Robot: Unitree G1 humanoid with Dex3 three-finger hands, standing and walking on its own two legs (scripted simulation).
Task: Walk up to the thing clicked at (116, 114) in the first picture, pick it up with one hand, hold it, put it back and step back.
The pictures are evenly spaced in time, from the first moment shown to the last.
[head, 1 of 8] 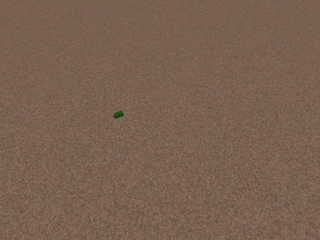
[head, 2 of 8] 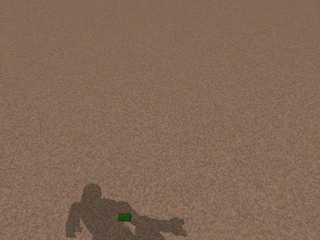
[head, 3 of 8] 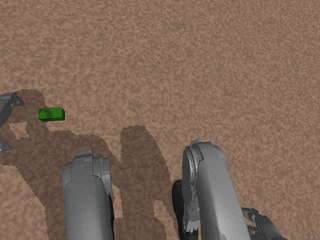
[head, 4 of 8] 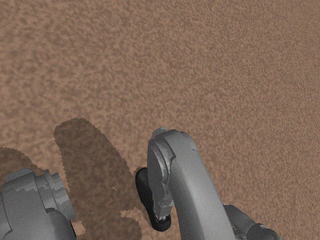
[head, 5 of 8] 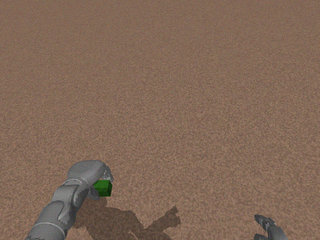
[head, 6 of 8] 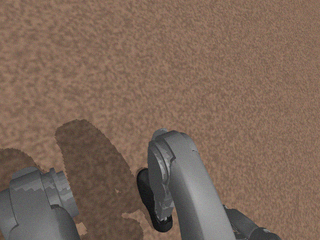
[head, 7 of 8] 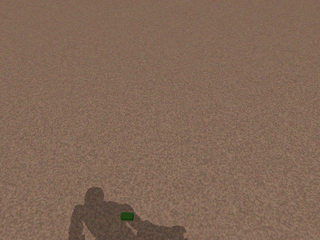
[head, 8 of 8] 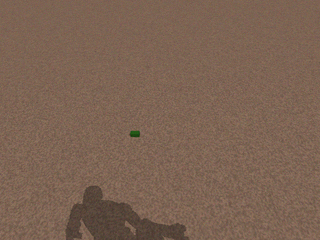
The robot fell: no
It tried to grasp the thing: yes
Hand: left
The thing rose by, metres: 0.69
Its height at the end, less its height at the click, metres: +0.00
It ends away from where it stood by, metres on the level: 0.01
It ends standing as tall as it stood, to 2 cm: yes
